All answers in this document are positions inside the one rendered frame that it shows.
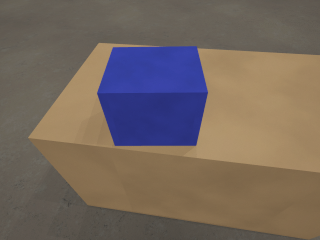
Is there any carton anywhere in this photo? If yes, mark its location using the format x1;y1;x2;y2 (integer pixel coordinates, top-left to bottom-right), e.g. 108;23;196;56
97;46;208;146

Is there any pedestal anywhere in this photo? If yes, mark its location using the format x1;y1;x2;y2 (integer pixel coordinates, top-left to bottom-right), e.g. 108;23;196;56
28;43;320;240

